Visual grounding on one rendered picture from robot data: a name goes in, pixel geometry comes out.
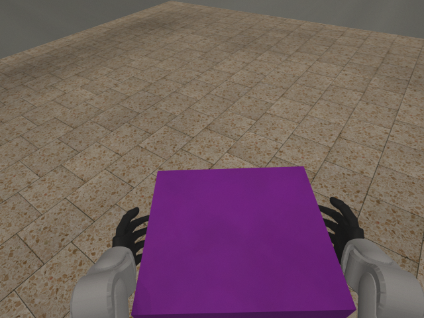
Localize robot left forearm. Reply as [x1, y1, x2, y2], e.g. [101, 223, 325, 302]
[70, 246, 136, 318]

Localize robot right forearm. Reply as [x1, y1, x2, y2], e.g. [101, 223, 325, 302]
[341, 238, 424, 318]

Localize carton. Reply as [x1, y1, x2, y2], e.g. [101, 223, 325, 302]
[131, 166, 356, 318]

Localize right robot hand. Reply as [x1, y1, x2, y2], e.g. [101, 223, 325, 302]
[318, 197, 364, 264]

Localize left robot hand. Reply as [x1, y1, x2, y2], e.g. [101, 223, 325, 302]
[112, 207, 149, 266]

